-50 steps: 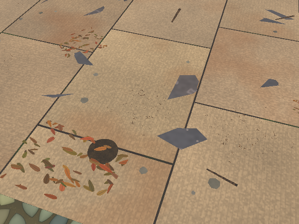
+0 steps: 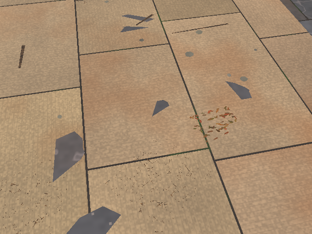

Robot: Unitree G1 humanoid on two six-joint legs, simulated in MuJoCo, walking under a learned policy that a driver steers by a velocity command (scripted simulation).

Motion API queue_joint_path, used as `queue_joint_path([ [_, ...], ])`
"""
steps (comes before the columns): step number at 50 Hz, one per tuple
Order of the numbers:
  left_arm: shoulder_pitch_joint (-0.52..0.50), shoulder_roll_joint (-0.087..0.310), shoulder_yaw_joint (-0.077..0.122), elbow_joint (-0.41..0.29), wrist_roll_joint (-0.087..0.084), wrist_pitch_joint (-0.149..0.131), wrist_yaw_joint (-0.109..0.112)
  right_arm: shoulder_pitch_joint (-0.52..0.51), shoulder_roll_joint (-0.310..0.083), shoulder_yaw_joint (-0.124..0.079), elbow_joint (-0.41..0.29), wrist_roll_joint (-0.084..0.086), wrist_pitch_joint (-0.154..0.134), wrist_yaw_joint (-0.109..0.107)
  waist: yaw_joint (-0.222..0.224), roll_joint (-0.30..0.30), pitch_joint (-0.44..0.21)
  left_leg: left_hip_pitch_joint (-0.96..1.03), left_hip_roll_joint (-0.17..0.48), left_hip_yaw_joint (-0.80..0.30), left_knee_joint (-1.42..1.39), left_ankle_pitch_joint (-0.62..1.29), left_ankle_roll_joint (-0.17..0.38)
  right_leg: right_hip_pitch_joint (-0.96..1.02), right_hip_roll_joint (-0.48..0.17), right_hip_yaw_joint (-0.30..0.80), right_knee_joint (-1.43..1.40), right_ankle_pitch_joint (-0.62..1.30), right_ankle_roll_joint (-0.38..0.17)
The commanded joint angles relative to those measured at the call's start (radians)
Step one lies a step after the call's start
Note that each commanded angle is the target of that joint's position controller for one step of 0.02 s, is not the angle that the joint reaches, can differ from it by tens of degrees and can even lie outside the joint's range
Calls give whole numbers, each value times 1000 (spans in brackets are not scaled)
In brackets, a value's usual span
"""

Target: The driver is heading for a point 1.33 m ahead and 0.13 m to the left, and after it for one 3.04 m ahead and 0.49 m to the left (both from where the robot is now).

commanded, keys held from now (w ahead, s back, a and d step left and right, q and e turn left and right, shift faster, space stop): w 0.32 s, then w+q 0.68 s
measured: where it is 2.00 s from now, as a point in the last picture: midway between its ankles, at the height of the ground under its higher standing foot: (136, 124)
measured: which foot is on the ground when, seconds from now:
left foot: down 0.00-0.36, up 0.38-0.90, down 0.92-1.00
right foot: up 0.00-0.34, down 0.36-0.90, up 0.92-1.00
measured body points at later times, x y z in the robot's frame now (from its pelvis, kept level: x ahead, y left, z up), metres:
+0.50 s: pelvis +0.27 -0.08 +0.00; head +0.29 -0.09 +0.45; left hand +0.41 +0.18 -0.10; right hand +0.31 -0.35 -0.14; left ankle +0.20 +0.08 -0.64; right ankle +0.30 -0.17 -0.74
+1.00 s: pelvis +0.53 -0.02 -0.02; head +0.57 +0.00 +0.43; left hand +0.53 +0.27 -0.14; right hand +0.76 -0.23 -0.12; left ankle +0.59 +0.06 -0.74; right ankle +0.39 -0.19 -0.63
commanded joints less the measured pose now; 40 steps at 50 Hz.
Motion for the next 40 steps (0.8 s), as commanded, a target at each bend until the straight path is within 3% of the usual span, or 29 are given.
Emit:
queue_joint_path([
  [1,32,22,9,-78,-1,1,-5,47,-81,-21,-14,-1,-15,7,-1,102,-44,154,277,-269,-260,33,179,-170,-112,33,-17,56,0],
  [4,-36,10,-1,-116,13,5,-3,79,-122,-35,21,7,-23,14,0,73,-10,151,293,-204,-302,116,214,-232,-121,39,-155,122,7],
  [7,-127,15,-11,-144,21,-11,-18,87,-146,-38,34,16,-11,11,-16,69,-2,177,266,-118,-303,175,196,-232,-125,-5,-352,284,10],
  [10,-243,10,-21,-174,16,-24,-36,135,-169,-37,51,29,4,9,-60,80,16,175,243,-62,-281,159,167,-162,-97,-77,-516,366,14],
  [13,-318,33,-18,-215,7,-26,-47,194,-191,-38,82,39,22,10,-78,102,34,260,289,-81,-248,130,149,-158,-80,-90,-604,300,-4],
  [15,-312,56,-10,-227,9,-29,-53,197,-203,-40,92,44,37,8,-54,119,26,310,314,-86,-192,193,132,-112,-55,-109,-654,229,-32],
  [16,-247,75,2,-213,13,-31,-52,178,-209,-39,92,45,44,5,-4,123,-9,308,301,-62,-110,325,113,-3,-24,-136,-698,234,-51],
  [17,-109,118,29,-168,19,-31,-46,188,-187,-29,96,43,48,4,61,105,-89,262,253,-28,65,462,88,205,10,-154,-726,244,-76],
  [18,83,195,59,-129,27,-28,-32,180,-144,-8,75,26,45,2,143,34,-220,78,197,13,349,328,45,502,-120,-6,-709,258,-129],
  [19,161,311,80,-120,40,-23,-23,282,-9,34,45,13,24,10,95,-238,-348,-329,27,14,746,-301,-19,840,-403,463,-798,171,-282],
  [20,193,219,60,-115,36,-27,-25,258,-94,13,67,43,3,12,133,-170,-410,-431,24,-170,908,-438,-9,826,-436,630,-904,95,-307],
  [21,126,167,41,-117,36,-34,-27,175,-155,-8,38,71,-2,12,116,-125,-253,-500,73,-179,936,-364,8,710,-399,460,-908,144,-253],
  [22,44,124,28,-124,31,-38,-29,126,-148,-8,27,64,2,7,81,-76,-184,-471,123,-157,890,-270,9,582,-351,318,-926,207,-216],
  [23,-21,82,17,-126,30,-42,-34,105,-137,-13,29,47,14,1,49,-52,-121,-432,152,-154,832,-206,3,470,-305,216,-964,250,-190],
  [25,-72,53,15,-115,38,-60,-38,146,-102,-17,42,42,49,0,-5,-68,-81,-323,176,-164,781,-124,-5,342,-265,99,-1039,293,-167],
  [27,-70,67,23,-91,43,-75,-34,148,-66,-15,38,44,69,0,-24,-37,-46,-330,171,-175,752,-74,-13,305,-262,13,-1077,384,-168],
  [29,-50,78,30,-66,49,-77,-22,111,-59,-19,22,41,77,-1,-22,-21,-16,-389,161,-197,690,1,-19,322,-258,-58,-1089,440,-162],
  [34,-26,109,39,-32,43,-68,0,-33,-38,-12,-30,28,73,23,18,-14,34,-399,141,-136,414,219,-14,358,-237,-202,-1113,427,-123],
  [37,30,128,45,-2,35,-55,8,-137,-23,-3,-79,26,70,41,61,2,71,-431,138,-85,313,218,5,441,-266,-242,-1096,446,-115],
  [40,59,141,50,20,23,-33,9,-200,-25,-2,-128,31,70,60,73,-5,85,-454,123,-34,259,119,32,545,-292,-271,-1034,534,-102],
])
